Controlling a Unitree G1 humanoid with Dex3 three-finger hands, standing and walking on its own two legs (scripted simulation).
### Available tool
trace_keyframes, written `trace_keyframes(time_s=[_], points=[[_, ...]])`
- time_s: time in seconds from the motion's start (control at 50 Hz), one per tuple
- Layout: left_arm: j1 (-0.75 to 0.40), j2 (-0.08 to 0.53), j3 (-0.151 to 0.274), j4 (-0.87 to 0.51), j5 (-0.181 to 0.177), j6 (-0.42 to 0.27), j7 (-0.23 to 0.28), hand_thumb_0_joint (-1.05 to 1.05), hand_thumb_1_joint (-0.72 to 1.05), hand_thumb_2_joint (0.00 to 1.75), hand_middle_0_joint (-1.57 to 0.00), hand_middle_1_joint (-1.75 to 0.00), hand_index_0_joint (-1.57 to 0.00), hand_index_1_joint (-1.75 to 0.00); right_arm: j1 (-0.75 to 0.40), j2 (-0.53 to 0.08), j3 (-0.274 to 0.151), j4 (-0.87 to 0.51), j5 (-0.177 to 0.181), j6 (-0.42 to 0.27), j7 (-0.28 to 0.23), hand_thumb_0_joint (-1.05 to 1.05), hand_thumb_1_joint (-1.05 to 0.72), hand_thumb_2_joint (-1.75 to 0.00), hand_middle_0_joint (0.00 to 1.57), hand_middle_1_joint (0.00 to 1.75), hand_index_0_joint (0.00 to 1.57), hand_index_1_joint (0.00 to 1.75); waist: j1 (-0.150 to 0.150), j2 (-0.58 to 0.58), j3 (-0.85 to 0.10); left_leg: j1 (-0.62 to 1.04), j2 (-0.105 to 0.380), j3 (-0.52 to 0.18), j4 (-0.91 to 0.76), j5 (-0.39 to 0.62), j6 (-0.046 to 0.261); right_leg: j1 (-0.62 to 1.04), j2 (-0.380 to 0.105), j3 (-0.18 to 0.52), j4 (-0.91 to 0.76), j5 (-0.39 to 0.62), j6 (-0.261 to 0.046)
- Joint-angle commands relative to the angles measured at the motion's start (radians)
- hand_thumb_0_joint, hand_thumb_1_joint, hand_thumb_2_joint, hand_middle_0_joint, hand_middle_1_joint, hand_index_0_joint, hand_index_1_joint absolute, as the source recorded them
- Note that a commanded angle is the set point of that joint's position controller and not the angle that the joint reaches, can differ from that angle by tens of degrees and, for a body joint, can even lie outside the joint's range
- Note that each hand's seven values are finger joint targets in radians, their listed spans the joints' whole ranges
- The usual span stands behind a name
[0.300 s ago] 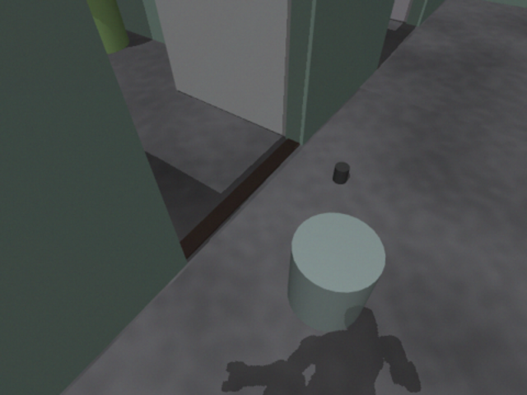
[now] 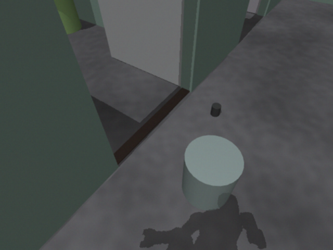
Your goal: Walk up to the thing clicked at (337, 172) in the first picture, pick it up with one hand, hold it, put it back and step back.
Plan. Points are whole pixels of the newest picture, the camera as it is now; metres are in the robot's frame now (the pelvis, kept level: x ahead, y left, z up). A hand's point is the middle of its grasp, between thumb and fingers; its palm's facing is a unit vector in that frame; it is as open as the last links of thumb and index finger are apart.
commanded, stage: stand
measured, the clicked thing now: (215, 109) +1.27 -0.36 -0.74
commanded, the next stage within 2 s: walk up in 0.82 s
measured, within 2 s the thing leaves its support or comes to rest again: neither
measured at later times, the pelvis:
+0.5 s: pelvis +0.00 +0.00 +0.00, yaw +0 degrees
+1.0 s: pelvis -0.01 +0.03 -0.01, yaw -13 degrees
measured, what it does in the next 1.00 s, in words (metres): stands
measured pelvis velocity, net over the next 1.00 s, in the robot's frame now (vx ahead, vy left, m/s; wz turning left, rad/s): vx -0.01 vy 0.03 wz -0.23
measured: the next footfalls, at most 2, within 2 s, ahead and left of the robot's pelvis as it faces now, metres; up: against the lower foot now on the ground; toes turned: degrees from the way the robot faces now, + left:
right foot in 1.46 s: -0.05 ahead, -0.07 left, +0.00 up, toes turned -42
left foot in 1.80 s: +0.17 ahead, +0.05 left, +0.00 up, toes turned -58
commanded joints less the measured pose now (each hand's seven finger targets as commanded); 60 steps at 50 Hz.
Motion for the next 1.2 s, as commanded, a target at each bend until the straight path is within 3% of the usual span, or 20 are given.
trace_keyframes(time_s=[0.0, 0.1, 0.22, 0.78, 0.8, 0.84, 0.86, 0.88, 0.9, 0.94, 0.98, 1.0, 1.02, 1.04, 1.06, 1.08, 1.1, 1.14, 1.16, 1.18], points=[[-0.038, 0.213, 0.041, -0.06, 0.003, -0.023, 0.01, 0.0, 0.9, 0.9, -0.2, -0.3, -0.2, -0.3, -0.045, -0.209, -0.041, -0.058, 0.0, -0.023, -0.017, 0.0, -0.9, -0.9, 0.2, 0.3, 0.2, 0.3, -0.001, -0.007, -0.072, -0.001, 0.121, -0.093, -0.045, 0.142, 0.035, 0.015, -0.124, 0.09, -0.047, 0.127, -0.029], [-0.04, 0.217, 0.043, -0.061, 0.003, -0.026, 0.01, 0.0, 0.9, 0.9, -0.2, -0.3, -0.2, -0.3, -0.042, -0.209, -0.041, -0.061, 0.0, -0.024, -0.017, 0.0, -0.9, -0.9, 0.2, 0.3, 0.2, 0.3, -0.001, -0.018, -0.093, 0.016, 0.124, -0.09, -0.037, 0.196, 0.039, 0.032, -0.13, 0.09, -0.035, 0.179, -0.03], [-0.036, 0.212, 0.041, -0.058, 0.0, -0.025, 0.011, 0.0, 0.9, 0.9, -0.2, -0.3, -0.2, -0.3, -0.042, -0.21, -0.042, -0.055, 0.0, -0.021, -0.016, 0.0, -0.9, -0.9, 0.2, 0.3, 0.2, 0.3, -0.001, -0.006, -0.058, 0.0, 0.115, -0.092, -0.046, 0.147, 0.033, 0.014, -0.126, 0.088, -0.055, 0.14, -0.027], [-0.022, 0.219, 0.047, -0.06, 0.0, -0.025, 0.012, 0.0, 0.9, 0.9, -0.2, -0.3, -0.2, -0.3, -0.043, -0.213, -0.042, -0.062, 0.001, -0.021, -0.016, 0.0, -0.9, -0.9, 0.2, 0.3, 0.2, 0.3, -0.001, -0.001, -0.08, 0.024, 0.12, -0.093, -0.043, 0.198, 0.033, 0.038, -0.13, 0.083, -0.047, 0.178, -0.029], [0.04, 0.279, 0.085, -0.159, 0.021, -0.001, 0.007, 0.0, 0.9, 0.9, -0.2, -0.3, -0.2, -0.3, -0.119, -0.338, -0.134, -0.149, -0.013, -0.009, -0.002, 0.0, -0.9, -0.9, 0.2, 0.3, 0.2, 0.3, -0.019, 0.041, 0.004, 0.076, 0.053, 0.05, 0.162, 0.075, 0.03, -0.165, -0.134, 0.262, 0.025, 0.375, -0.08], [0.065, 0.31, 0.107, -0.204, 0.032, -0.006, 0.012, 0.0, 0.9, 0.9, -0.2, -0.3, -0.2, -0.3, -0.098, -0.26, -0.128, -0.199, 0.001, 0.005, 0.007, 0.0, -0.9, -0.9, 0.2, 0.3, 0.2, 0.3, -0.012, -0.106, -0.03, -0.107, 0.009, 0.007, 0.286, -0.071, 0.024, -0.075, -0.202, 0.421, 0.036, 0.409, -0.163], [0.095, 0.322, 0.122, -0.236, 0.037, -0.009, 0.015, 0.0, 0.9, 0.9, -0.2, -0.3, -0.2, -0.3, -0.102, -0.239, -0.125, -0.226, -0.001, 0.011, 0.013, 0.0, -0.9, -0.9, 0.2, 0.3, 0.2, 0.3, 0.005, -0.203, -0.051, -0.217, -0.032, -0.024, 0.372, -0.27, 0.023, -0.004, -0.258, 0.543, 0.022, 0.452, -0.22], [0.103, 0.327, 0.132, -0.268, 0.042, -0.009, 0.019, 0.0, 0.9, 0.9, -0.2, -0.3, -0.2, -0.3, -0.096, -0.215, -0.125, -0.245, -0.007, 0.02, 0.018, 0.0, -0.9, -0.9, 0.2, 0.3, 0.2, 0.3, 0.006, -0.229, -0.061, -0.28, -0.049, -0.093, 0.476, -0.395, 0.017, 0.016, -0.282, 0.623, 0.01, 0.424, -0.258], [0.094, 0.314, 0.13, -0.3, 0.044, -0.01, 0.022, 0.0, 0.9, 0.9, -0.2, -0.3, -0.2, -0.3, -0.091, -0.206, -0.129, -0.258, -0.005, 0.027, 0.022, 0.0, -0.9, -0.9, 0.2, 0.3, 0.2, 0.3, -0.009, -0.21, -0.076, -0.303, -0.032, -0.127, 0.489, -0.404, 0.013, 0.037, -0.259, 0.612, 0.011, 0.375, -0.257], [0.055, 0.294, 0.132, -0.356, 0.05, -0.009, 0.028, 0.0, 0.9, 0.9, -0.2, -0.3, -0.2, -0.3, -0.049, -0.231, -0.144, -0.271, -0.001, 0.03, 0.026, 0.0, -0.9, -0.9, 0.2, 0.3, 0.2, 0.3, -0.041, -0.206, -0.096, -0.256, -0.014, -0.131, 0.452, -0.321, 0.011, -0.026, -0.201, 0.568, 0.049, 0.384, -0.214], [0.072, 0.269, 0.133, -0.395, 0.049, -0.001, 0.023, 0.0, 0.9, 0.9, -0.2, -0.3, -0.2, -0.3, -0.027, -0.217, -0.152, -0.297, -0.006, 0.027, 0.026, 0.0, -0.9, -0.9, 0.2, 0.3, 0.2, 0.3, -0.042, -0.16, -0.125, -0.132, -0.045, -0.082, 0.329, -0.254, 0.009, -0.114, -0.127, 0.513, 0.088, 0.404, -0.162], [0.053, 0.262, 0.131, -0.415, 0.045, 0.005, 0.017, 0.0, 0.9, 0.9, -0.2, -0.3, -0.2, -0.3, 0.017, -0.2, -0.152, -0.3, -0.007, 0.026, 0.026, 0.0, -0.9, -0.9, 0.2, 0.3, 0.2, 0.3, -0.065, -0.136, -0.141, 0.001, -0.06, -0.055, 0.188, -0.182, 0.011, -0.191, -0.073, 0.464, 0.131, 0.375, -0.125], [0.024, 0.236, 0.121, -0.445, 0.04, 0.009, 0.014, 0.0, 0.9, 0.9, -0.2, -0.3, -0.2, -0.3, 0.096, -0.216, -0.162, -0.295, -0.018, 0.022, 0.017, 0.0, -0.9, -0.9, 0.2, 0.3, 0.2, 0.3, -0.115, -0.085, -0.16, 0.175, -0.004, -0.096, -0.011, -0.084, 0.024, -0.317, -0.003, 0.385, 0.226, 0.25, -0.058], [0.056, 0.151, 0.107, -0.465, 0.035, 0.013, 0.016, 0.0, 0.9, 0.9, -0.2, -0.3, -0.2, -0.3, 0.097, -0.292, -0.18, -0.315, -0.036, 0.019, 0.008, 0.0, -0.9, -0.9, 0.2, 0.3, 0.2, 0.3, -0.103, 0.163, -0.146, 0.271, 0.227, -0.338, -0.07, 0.0, 0.066, -0.495, 0.12, 0.259, 0.399, -0.129, 0.0], [0.153, 0.184, 0.115, -0.452, 0.045, 0.02, 0.021, 0.0, 0.9, 0.9, -0.2, -0.3, -0.2, -0.3, -0.001, -0.339, -0.191, -0.376, -0.034, 0.022, 0.002, 0.0, -0.9, -0.9, 0.2, 0.3, 0.2, 0.3, -0.043, 0.233, -0.139, 0.164, 0.409, -0.447, -0.048, 0.092, 0.158, -0.498, 0.123, 0.199, 0.533, -0.379, 0.022], [0.163, 0.257, 0.133, -0.431, 0.048, 0.032, 0.024, 0.0, 0.9, 0.9, -0.2, -0.3, -0.2, -0.3, -0.057, -0.355, -0.2, -0.4, -0.021, 0.023, 0.011, 0.0, -0.9, -0.9, 0.2, 0.3, 0.2, 0.3, -0.05, 0.212, -0.102, -0.008, 0.479, -0.444, -0.091, 0.006, 0.275, -0.419, 0.046, 0.164, 0.682, -0.398, 0.03], [0.143, 0.281, 0.146, -0.431, 0.051, 0.037, 0.012, 0.0, 0.9, 0.9, -0.2, -0.3, -0.2, -0.3, -0.083, -0.316, -0.191, -0.416, -0.022, 0.02, 0.012, 0.0, -0.9, -0.9, 0.2, 0.3, 0.2, 0.3, -0.033, 0.132, -0.032, -0.074, 0.44, -0.387, -0.092, 0.019, 0.262, -0.405, 0.019, 0.149, 0.749, -0.348, 0.025], [0.183, 0.256, 0.152, -0.409, 0.026, 0.046, -0.024, 0.0, 0.9, 0.9, -0.2, -0.3, -0.2, -0.3, -0.107, -0.259, -0.171, -0.428, -0.024, 0.009, 0.005, 0.0, -0.9, -0.9, 0.2, 0.3, 0.2, 0.3, 0.005, 0.136, 0.01, -0.075, 0.297, -0.187, -0.064, 0.01, 0.18, -0.413, 0.003, 0.141, 0.792, -0.197, 0.011], [0.203, 0.248, 0.147, -0.41, 0.02, 0.047, -0.04, 0.0, 0.9, 0.9, -0.2, -0.3, -0.2, -0.3, -0.089, -0.252, -0.167, -0.432, -0.022, 0.004, 0.002, 0.0, -0.9, -0.9, 0.2, 0.3, 0.2, 0.3, 0.005, 0.162, 0.014, -0.055, 0.249, -0.119, -0.049, 0.004, 0.149, -0.426, -0.001, 0.116, 0.767, -0.146, 0.007], [0.188, 0.239, 0.14, -0.424, 0.021, 0.046, -0.053, 0.0, 0.9, 0.9, -0.2, -0.3, -0.2, -0.3, -0.056, -0.258, -0.169, -0.43, -0.024, 0.0, 0.003, 0.0, -0.9, -0.9, 0.2, 0.3, 0.2, 0.3, -0.014, 0.187, 0.016, -0.027, 0.235, -0.091, -0.044, 0.0, 0.137, -0.435, -0.013, 0.091, 0.716, -0.13, 0.013]])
